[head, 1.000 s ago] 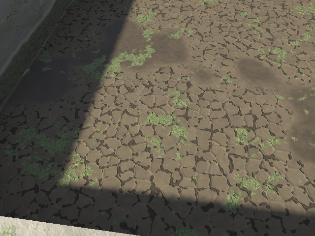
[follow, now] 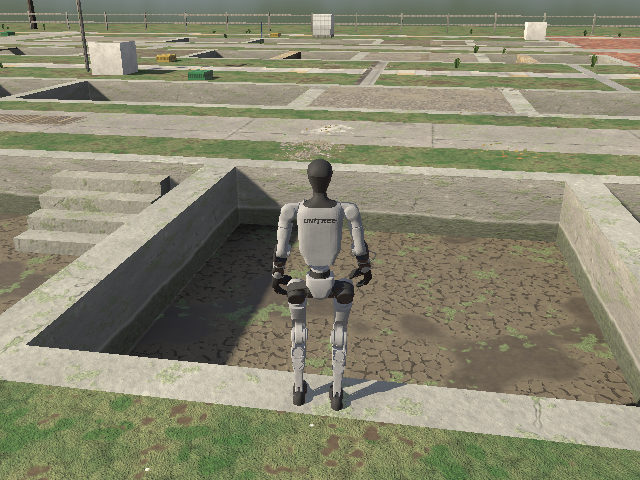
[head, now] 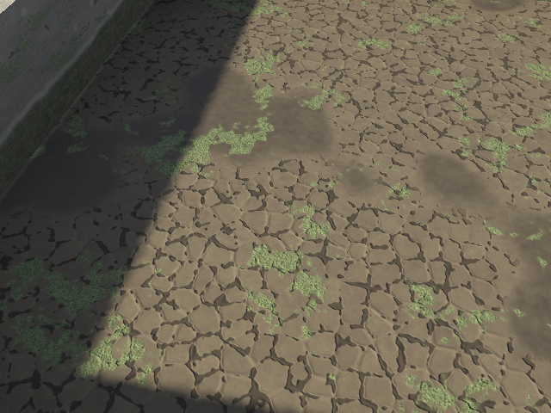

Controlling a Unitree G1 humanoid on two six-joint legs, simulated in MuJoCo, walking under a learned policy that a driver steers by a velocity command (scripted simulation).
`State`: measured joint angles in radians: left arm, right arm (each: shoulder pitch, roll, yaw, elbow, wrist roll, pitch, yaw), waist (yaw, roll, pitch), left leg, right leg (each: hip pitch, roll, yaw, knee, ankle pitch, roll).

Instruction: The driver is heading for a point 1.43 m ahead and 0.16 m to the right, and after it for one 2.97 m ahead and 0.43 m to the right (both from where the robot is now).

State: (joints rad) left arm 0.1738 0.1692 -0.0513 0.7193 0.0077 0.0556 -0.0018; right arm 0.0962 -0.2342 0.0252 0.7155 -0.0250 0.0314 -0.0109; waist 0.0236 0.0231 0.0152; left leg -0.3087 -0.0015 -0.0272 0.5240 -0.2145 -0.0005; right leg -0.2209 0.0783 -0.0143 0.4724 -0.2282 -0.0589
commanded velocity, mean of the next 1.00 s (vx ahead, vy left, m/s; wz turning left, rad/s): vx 0.47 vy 0.00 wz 0.00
